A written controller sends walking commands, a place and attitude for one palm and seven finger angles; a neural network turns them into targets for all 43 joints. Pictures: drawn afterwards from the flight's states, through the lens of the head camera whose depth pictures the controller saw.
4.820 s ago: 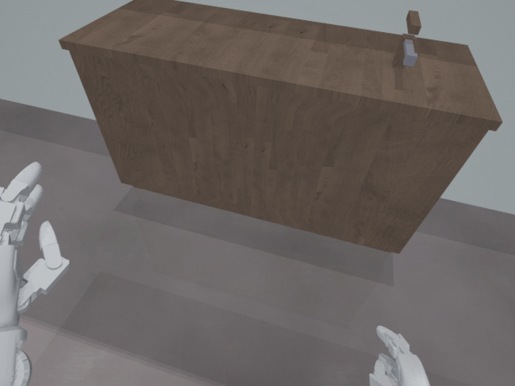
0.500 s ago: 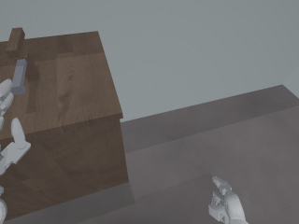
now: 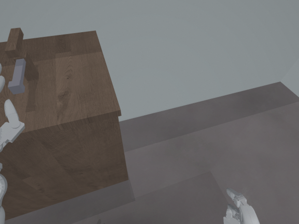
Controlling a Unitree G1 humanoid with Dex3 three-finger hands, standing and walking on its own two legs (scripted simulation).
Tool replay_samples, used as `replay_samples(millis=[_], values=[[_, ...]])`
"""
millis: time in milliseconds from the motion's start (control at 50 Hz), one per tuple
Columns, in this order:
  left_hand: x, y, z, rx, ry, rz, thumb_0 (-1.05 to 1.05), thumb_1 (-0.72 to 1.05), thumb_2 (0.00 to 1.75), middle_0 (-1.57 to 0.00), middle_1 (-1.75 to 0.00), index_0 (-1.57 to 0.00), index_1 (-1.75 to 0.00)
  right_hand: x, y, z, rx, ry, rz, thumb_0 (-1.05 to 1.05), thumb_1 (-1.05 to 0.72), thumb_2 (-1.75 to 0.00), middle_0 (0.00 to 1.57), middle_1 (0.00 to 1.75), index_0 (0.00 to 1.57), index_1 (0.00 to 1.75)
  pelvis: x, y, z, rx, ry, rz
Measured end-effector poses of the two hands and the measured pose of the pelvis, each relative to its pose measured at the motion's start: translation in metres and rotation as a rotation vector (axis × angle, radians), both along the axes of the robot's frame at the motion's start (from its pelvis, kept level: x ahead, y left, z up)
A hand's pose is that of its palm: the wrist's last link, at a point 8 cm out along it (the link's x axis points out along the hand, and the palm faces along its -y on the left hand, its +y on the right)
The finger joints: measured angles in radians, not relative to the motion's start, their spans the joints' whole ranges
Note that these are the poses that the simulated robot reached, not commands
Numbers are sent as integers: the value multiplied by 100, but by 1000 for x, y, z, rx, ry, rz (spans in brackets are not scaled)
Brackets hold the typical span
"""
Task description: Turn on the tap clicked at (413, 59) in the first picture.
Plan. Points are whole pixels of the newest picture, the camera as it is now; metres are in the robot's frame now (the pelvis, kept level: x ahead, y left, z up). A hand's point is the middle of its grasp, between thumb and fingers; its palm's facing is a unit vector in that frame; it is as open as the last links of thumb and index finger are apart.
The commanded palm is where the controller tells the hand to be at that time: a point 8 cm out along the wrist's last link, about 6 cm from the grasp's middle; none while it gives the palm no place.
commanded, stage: come to a stop and stand still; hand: left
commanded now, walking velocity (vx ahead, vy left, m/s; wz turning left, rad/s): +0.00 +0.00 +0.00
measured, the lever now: (16, 87) +0.42 +0.42 +0.11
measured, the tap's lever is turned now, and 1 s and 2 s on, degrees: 0 0 0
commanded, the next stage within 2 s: look again from close up in 0.64 s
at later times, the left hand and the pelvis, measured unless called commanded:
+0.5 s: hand (22, 124) +0.26 +0.29 +0.16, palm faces +0.38 -0.86 -0.34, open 7.4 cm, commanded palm +0.20 +0.32 +0.18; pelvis +0.04 +0.04 +0.00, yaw +1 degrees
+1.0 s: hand (18, 135) +0.24 +0.29 +0.16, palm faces +0.40 -0.85 -0.35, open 7.4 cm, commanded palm +0.18 +0.32 +0.18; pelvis +0.03 +0.03 +0.01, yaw +1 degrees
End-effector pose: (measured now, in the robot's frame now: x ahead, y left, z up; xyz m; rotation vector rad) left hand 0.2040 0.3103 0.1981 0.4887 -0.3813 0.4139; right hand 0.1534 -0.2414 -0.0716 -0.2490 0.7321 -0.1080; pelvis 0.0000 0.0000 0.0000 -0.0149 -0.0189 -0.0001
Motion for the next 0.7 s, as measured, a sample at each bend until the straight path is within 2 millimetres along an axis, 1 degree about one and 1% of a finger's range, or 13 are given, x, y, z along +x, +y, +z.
replay_samples(millis=[40, 80, 120, 160, 240, 280, 340, 400, 480, 540, 620, 700], values=[[-1, -11, -10, -16, 51, -69, 2, 89, 90, -20, -30, -21, -30, 0, 5, 5, 6, -26, -19, 2, -90, -90, 20, 30, 20, 30, 2, 8, 1, 2, 5, -10], [-4, -18, -22, -24, 113, -129, 2, 89, 90, -20, -30, -21, -30, 0, 13, 8, 5, -35, -31, 2, -90, -90, 20, 30, 20, 30, 6, 15, 2, 4, 12, -13], [-7, -16, -31, -23, 164, -153, 1, 89, 90, -20, -30, -21, -30, 2, 22, 10, -1, -30, -28, 2, -90, -90, 20, 30, 20, 30, 9, 19, 3, 4, 18, -11], [-7, -6, -35, -16, 183, -138, 1, 89, 90, -21, -30, -22, -30, 6, 32, 10, -3, -18, -9, 2, -90, -90, 20, 30, 20, 30, 12, 23, 3, 6, 22, -2], [-5, 19, -31, -24, 136, -51, 2, 88, 90, -21, -30, -22, -30, 21, 54, 7, 3, 3, 62, 2, -90, -90, 20, 30, 20, 30, 20, 28, 3, 4, 24, 14], [-3, 26, -26, -40, 92, -18, 2, 88, 90, -21, -30, -22, -30, 31, 64, 7, 11, 3, 97, 2, -90, -90, 20, 30, 20, 30, 24, 30, 4, 0, 26, 18], [3, 27, -21, -67, 46, -9, 2, 89, 90, -21, -30, -21, -30, 49, 77, 9, 21, -16, 132, 2, -90, -90, 20, 30, 21, 30, 31, 35, 4, -6, 31, 18], [10, 24, -22, -83, 42, -30, 2, 89, 90, -20, -30, -21, -30, 66, 86, 14, 29, -46, 145, 2, -90, -90, 20, 30, 21, 30, 36, 39, 4, -10, 35, 16], [19, 23, -25, -82, 77, -59, 2, 89, 90, -20, -30, -21, -30, 83, 91, 22, 34, -86, 136, 2, -90, -90, 20, 30, 21, 30, 41, 42, 5, -12, 39, 14], [21, 26, -25, -72, 104, -65, 2, 89, 90, -21, -30, -21, -30, 89, 91, 27, 29, -102, 124, 1, -90, -90, 20, 30, 21, 30, 43, 43, 5, -12, 40, 11], [18, 28, -24, -66, 112, -59, 2, 89, 90, -21, -30, -21, -30, 87, 85, 29, 14, -95, 109, 1, -90, -90, 20, 30, 21, 30, 43, 44, 5, -13, 39, 11], [11, 28, -21, -71, 103, -48, 2, 89, 90, -21, -30, -21, -30, 76, 77, 26, -1, -66, 93, 1, -90, -90, 20, 30, 21, 30, 40, 43, 6, -13, 35, 13]])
